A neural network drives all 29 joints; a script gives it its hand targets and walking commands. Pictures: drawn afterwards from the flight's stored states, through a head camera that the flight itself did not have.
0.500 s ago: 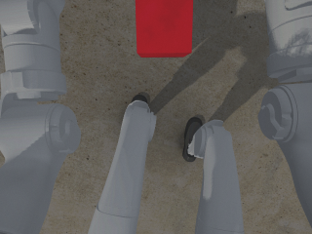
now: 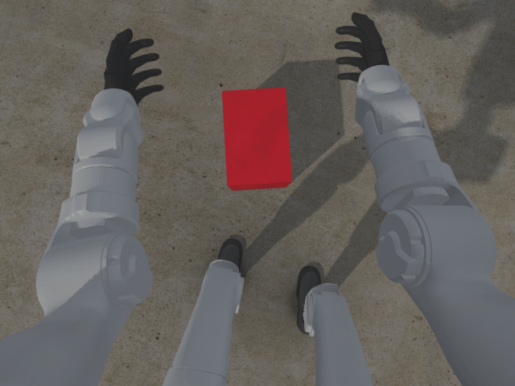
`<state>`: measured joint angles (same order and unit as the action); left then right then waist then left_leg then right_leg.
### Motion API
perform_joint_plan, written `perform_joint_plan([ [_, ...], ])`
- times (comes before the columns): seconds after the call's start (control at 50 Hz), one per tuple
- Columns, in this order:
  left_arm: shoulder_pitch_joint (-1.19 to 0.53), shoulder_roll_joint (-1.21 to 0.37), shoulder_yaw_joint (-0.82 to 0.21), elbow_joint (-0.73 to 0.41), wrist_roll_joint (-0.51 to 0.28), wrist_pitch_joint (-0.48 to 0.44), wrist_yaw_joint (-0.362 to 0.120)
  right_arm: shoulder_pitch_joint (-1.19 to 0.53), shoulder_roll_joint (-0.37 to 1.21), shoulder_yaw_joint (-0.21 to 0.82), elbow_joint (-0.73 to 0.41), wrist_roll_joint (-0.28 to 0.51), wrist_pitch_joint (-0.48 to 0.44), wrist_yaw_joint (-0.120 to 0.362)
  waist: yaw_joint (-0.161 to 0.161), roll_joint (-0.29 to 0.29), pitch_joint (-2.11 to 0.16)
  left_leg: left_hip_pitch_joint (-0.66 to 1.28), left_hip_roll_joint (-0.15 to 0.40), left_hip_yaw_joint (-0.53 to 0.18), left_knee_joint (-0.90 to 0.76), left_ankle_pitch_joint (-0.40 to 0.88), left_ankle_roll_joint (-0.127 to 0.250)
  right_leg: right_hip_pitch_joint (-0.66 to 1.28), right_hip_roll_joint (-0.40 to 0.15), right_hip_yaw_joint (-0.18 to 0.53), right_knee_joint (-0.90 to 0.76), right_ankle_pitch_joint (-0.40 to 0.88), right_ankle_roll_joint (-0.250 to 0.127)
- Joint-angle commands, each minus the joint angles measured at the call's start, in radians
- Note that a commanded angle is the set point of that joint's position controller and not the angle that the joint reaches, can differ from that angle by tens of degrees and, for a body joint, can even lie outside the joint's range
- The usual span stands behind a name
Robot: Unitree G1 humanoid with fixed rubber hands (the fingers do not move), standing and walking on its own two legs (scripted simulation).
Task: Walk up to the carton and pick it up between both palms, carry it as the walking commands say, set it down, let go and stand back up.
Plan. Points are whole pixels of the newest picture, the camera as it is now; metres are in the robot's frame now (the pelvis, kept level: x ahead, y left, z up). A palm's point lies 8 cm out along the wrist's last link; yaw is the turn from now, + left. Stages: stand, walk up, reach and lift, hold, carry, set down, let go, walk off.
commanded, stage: let go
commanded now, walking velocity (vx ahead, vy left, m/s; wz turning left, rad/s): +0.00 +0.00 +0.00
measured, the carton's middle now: (256, 143) +0.54 +0.10 -0.59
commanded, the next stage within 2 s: stand in 1.32 s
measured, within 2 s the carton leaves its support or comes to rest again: neither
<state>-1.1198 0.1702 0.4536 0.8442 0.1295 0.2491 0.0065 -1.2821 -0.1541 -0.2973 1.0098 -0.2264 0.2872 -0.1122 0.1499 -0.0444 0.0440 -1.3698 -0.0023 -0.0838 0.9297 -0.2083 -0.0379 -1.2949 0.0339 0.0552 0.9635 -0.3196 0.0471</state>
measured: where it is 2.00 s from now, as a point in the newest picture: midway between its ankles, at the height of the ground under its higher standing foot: (262, 297)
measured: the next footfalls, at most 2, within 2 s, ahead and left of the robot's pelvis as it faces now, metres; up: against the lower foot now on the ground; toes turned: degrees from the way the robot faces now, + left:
none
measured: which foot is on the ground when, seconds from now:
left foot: down 0.00-1.00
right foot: down 0.00-1.00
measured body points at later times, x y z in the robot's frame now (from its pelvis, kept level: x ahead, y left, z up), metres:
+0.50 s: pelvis +0.09 +0.01 +0.07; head +0.22 -0.01 +0.50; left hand +0.34 +0.26 +0.00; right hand +0.41 -0.15 -0.02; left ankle +0.10 +0.13 -0.65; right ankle +0.05 -0.14 -0.65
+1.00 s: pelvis +0.06 -0.02 +0.09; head +0.08 +0.00 +0.54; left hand +0.23 +0.22 +0.02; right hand +0.25 -0.26 +0.03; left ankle +0.09 +0.12 -0.65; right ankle +0.05 -0.14 -0.65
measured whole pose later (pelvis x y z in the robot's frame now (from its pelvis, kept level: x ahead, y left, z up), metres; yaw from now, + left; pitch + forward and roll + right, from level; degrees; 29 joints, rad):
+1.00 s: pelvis +0.06 -0.02 +0.09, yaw +2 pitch -6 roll +0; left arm 0.20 0.24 0.05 0.37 0.05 0.14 -0.10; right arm 0.19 -0.21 -0.06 0.45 -0.01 0.11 0.04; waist 0.01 -0.05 0.14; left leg -0.15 0.00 -0.09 0.44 -0.20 -0.03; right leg -0.09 0.01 0.06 0.47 -0.29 0.00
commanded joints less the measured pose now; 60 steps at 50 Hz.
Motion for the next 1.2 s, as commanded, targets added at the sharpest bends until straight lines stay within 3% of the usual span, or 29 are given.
perform_joint_plan([
  [0.0,0.008,0.104,-0.020,-0.176,0.059,-0.096,-0.063,0.008,0.019,-0.012,-0.273,-0.012,-0.086,-0.051,0.041,-0.001,-0.851,0.634,-0.073,0.168,-0.113,0.359,-0.027,0.513,0.085,-0.057,-0.173,0.230,0.022],
  [0.08,0.246,0.104,-0.090,-0.237,0.028,-0.150,-0.093,0.245,0.083,0.052,-0.420,0.022,-0.136,-0.080,0.050,0.018,-0.992,0.853,-0.069,0.125,-0.117,0.669,-0.008,0.582,0.089,-0.051,-0.217,0.426,0.029],
  [0.16,0.365,0.101,-0.125,-0.311,-0.003,-0.185,-0.105,0.388,0.098,0.092,-0.506,0.026,-0.174,-0.081,0.030,0.048,-0.981,1.094,-0.045,0.058,-0.112,0.946,0.012,0.428,0.096,-0.045,-0.268,0.430,0.024],
  [0.22,0.584,0.079,-0.170,-0.381,-0.028,-0.203,-0.113,0.595,0.095,0.138,-0.546,0.033,-0.198,-0.069,0.021,0.094,-0.988,1.268,-0.033,0.031,-0.129,1.055,0.007,0.412,0.098,-0.052,-0.303,0.394,0.011],
  [0.26,0.726,0.069,-0.208,-0.405,-0.043,-0.209,-0.118,0.741,0.071,0.143,-0.542,0.020,-0.208,-0.060,-0.001,0.116,-0.958,1.326,-0.026,0.029,-0.155,1.014,-0.003,0.430,0.092,-0.062,-0.329,0.346,-0.001],
  [0.36,0.920,0.076,-0.292,-0.382,-0.079,-0.224,-0.131,0.912,0.032,0.115,-0.553,0.005,-0.228,-0.028,-0.076,0.039,-0.661,1.187,-0.024,0.058,-0.270,0.671,0.006,0.551,0.080,-0.085,-0.405,0.310,-0.013],
  [0.4,0.980,0.085,-0.321,-0.394,-0.099,-0.230,-0.134,0.974,0.034,0.136,-0.540,0.025,-0.235,-0.014,-0.089,0.030,-0.553,1.171,-0.026,0.058,-0.308,0.612,0.006,0.630,0.073,-0.084,-0.433,0.321,-0.015],
  [0.48,1.079,0.115,-0.352,-0.467,-0.114,-0.232,-0.119,1.081,0.020,0.176,-0.490,0.097,-0.245,0.022,-0.086,0.087,-0.387,1.214,-0.032,0.070,-0.386,0.475,-0.011,0.757,0.053,-0.084,-0.483,0.257,-0.024],
  [0.54,1.181,0.112,-0.365,-0.486,-0.096,-0.228,-0.100,1.169,-0.001,0.187,-0.507,0.126,-0.259,0.051,-0.091,0.081,-0.308,1.224,-0.038,0.091,-0.436,0.384,-0.016,0.850,0.035,-0.074,-0.523,0.271,-0.020],
  [0.64,1.300,0.122,-0.370,-0.532,-0.088,-0.237,-0.090,1.295,-0.033,0.222,-0.599,0.174,-0.285,0.092,-0.090,0.017,-0.269,1.230,-0.054,0.114,-0.476,0.296,-0.005,1.020,-0.001,-0.039,-0.573,0.316,0.000],
  [0.72,1.270,0.157,-0.369,-0.535,-0.097,-0.219,-0.097,1.309,-0.062,0.224,-0.652,0.180,-0.267,0.114,-0.123,-0.056,-0.124,1.228,-0.056,0.124,-0.499,0.105,0.016,1.019,-0.032,-0.020,-0.619,0.185,0.006],
  [0.8,1.279,0.183,-0.356,-0.568,-0.085,-0.180,-0.109,1.380,-0.089,0.234,-0.686,0.196,-0.231,0.129,-0.133,-0.109,-0.004,1.416,-0.085,0.129,-0.469,0.055,0.030,0.908,-0.081,0.015,-0.721,0.008,-0.024],
  [0.9,1.226,0.185,-0.359,-0.584,-0.072,-0.125,-0.102,1.394,-0.102,0.231,-0.657,0.219,-0.197,0.154,-0.137,-0.048,0.111,1.569,-0.099,0.110,-0.430,0.023,0.017,0.745,-0.101,0.023,-0.776,-0.219,-0.078],
  [1.0,1.251,0.152,-0.384,-0.603,-0.076,-0.086,-0.079,1.432,-0.107,0.228,-0.652,0.240,-0.192,0.182,-0.143,0.039,0.085,1.566,-0.088,0.101,-0.455,-0.019,0.001,0.822,-0.069,-0.012,-0.721,-0.165,-0.091],
  [1.06,1.237,0.128,-0.394,-0.635,-0.082,-0.052,-0.045,1.413,-0.105,0.208,-0.650,0.253,-0.206,0.186,-0.147,0.135,0.010,1.448,-0.048,0.067,-0.513,-0.054,-0.007,0.958,-0.021,-0.062,-0.625,-0.038,-0.073],
  [1.1,1.243,0.111,-0.408,-0.633,-0.092,-0.043,-0.021,1.422,-0.112,0.204,-0.656,0.258,-0.212,0.186,-0.152,0.222,-0.010,1.293,0.011,0.031,-0.581,-0.069,0.002,1.107,0.033,-0.107,-0.535,0.097,-0.025],
  [1.14,1.280,0.091,-0.416,-0.611,-0.114,-0.039,-0.003,1.449,-0.133,0.206,-0.670,0.251,-0.220,0.187,-0.147,0.231,-0.023,1.218,0.041,-0.010,-0.594,0.004,0.001,1.163,0.056,-0.121,-0.497,0.148,0.001],
  [1.18,1.303,0.059,-0.418,-0.595,-0.140,-0.033,0.007,1.471,-0.155,0.196,-0.679,0.235,-0.225,0.188,-0.163,0.202,-0.050,1.191,0.054,-0.036,-0.586,0.078,0.000,1.190,0.068,-0.125,-0.479,0.175,0.013],
])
